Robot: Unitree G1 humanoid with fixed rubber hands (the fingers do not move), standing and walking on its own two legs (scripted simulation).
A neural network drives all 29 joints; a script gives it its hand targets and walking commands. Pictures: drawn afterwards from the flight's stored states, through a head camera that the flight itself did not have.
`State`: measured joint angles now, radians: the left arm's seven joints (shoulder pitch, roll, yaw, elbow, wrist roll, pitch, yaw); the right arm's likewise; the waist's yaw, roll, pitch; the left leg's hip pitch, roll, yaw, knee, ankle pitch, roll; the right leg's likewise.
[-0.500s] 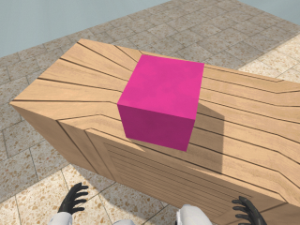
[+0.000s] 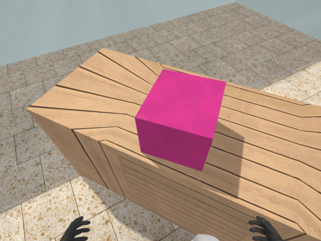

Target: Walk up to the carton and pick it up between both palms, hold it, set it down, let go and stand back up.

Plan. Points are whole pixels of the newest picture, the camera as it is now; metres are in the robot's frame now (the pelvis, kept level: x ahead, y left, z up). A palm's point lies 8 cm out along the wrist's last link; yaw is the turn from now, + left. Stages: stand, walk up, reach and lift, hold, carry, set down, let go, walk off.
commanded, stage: walk up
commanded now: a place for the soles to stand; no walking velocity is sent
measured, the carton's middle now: (181, 118) +0.48 -0.06 -0.02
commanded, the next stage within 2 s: none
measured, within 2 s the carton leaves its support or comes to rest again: neither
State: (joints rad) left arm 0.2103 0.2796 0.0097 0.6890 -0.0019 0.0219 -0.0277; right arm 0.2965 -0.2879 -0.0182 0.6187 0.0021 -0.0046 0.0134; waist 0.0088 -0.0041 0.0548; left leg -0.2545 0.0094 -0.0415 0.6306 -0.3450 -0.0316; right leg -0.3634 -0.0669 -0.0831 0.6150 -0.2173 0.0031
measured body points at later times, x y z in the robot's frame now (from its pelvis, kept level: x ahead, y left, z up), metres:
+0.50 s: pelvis -0.07 +0.13 -0.02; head -0.04 +0.13 +0.43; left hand +0.07 +0.41 -0.12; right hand +0.00 -0.15 -0.13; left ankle -0.04 +0.23 -0.72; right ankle -0.04 -0.02 -0.65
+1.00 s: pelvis -0.07 +0.15 -0.01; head -0.07 +0.14 +0.44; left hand +0.12 +0.36 -0.11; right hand -0.07 -0.13 -0.12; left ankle -0.01 +0.24 -0.72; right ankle -0.10 +0.01 -0.72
